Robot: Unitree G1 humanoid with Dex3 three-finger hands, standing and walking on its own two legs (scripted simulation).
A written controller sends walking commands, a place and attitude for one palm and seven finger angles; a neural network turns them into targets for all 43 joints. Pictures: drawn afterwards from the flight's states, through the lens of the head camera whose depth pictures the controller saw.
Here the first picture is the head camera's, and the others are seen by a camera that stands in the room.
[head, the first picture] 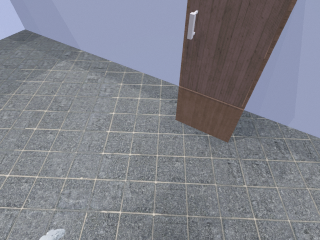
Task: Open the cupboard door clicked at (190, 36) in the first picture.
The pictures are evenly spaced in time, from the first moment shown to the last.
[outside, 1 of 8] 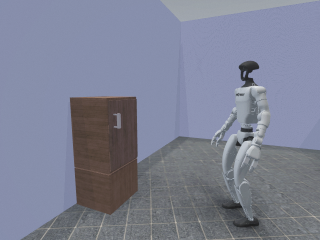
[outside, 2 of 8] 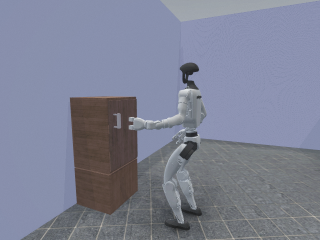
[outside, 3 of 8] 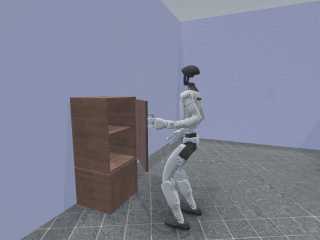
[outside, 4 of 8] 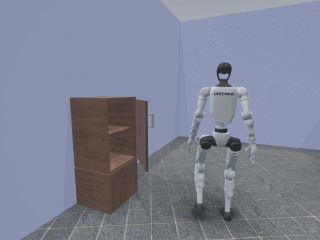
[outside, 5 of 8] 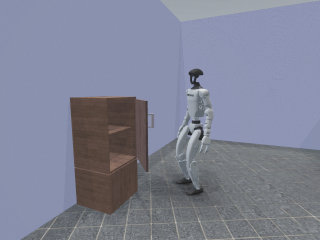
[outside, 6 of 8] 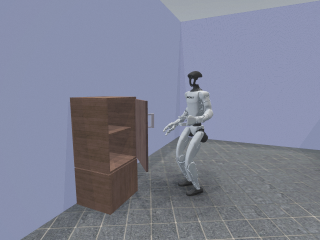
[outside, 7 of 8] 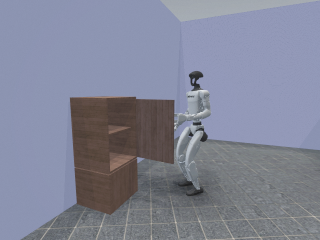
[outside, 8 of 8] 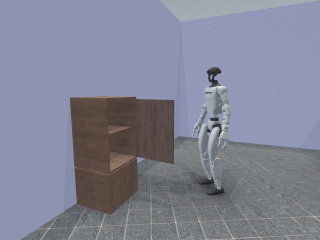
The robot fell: no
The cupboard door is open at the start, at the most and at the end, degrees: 0 86 85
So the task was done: yes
